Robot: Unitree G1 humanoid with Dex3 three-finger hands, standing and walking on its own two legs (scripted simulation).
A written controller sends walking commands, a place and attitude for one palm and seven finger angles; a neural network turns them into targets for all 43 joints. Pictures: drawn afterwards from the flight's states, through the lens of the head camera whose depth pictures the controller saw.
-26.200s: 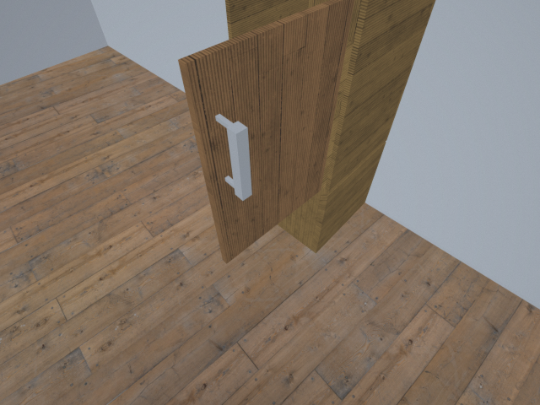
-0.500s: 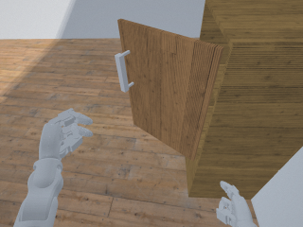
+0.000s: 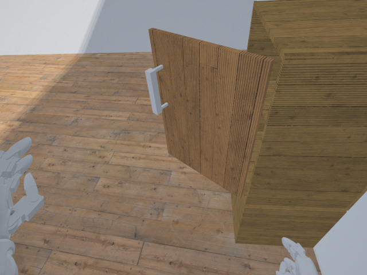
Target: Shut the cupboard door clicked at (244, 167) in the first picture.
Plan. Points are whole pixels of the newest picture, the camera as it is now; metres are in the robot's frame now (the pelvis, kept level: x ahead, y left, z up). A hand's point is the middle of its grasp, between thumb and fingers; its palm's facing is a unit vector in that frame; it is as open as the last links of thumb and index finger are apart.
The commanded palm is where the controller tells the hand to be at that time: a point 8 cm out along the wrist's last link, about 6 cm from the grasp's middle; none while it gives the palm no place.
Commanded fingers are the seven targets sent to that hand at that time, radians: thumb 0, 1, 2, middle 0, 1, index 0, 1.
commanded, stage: draw the hand back to the body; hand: left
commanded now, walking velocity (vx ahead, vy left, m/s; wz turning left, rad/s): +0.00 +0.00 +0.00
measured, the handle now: (158, 90) +0.70 +0.19 +0.05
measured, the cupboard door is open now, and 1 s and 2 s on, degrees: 54 54 54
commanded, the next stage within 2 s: step back with the hand held close in 0.22 s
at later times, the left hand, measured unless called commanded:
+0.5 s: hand (43, 192) +0.20 +0.27 +0.16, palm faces +0.44 -0.78 -0.44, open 7.4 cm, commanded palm +0.13 +0.31 +0.17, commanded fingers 0.00 0.90 0.90 -0.20 -0.30 -0.20 -0.30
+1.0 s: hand (9, 229) +0.13 +0.29 +0.15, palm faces +0.47 -0.77 -0.44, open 7.4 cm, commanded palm +0.07 +0.32 +0.17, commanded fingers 0.00 0.90 0.90 -0.20 -0.30 -0.20 -0.30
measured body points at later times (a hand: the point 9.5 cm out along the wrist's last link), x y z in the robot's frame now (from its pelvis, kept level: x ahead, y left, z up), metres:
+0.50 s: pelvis -0.01 +0.01 +0.00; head -0.01 -0.02 +0.45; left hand +0.17 +0.31 +0.18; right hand +0.17 -0.23 -0.10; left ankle -0.04 +0.09 -0.74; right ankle +0.02 -0.11 -0.74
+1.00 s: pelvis -0.07 +0.02 -0.03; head -0.08 +0.03 +0.42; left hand +0.10 +0.33 +0.17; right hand +0.09 -0.22 -0.10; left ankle -0.04 +0.09 -0.74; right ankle +0.02 -0.11 -0.74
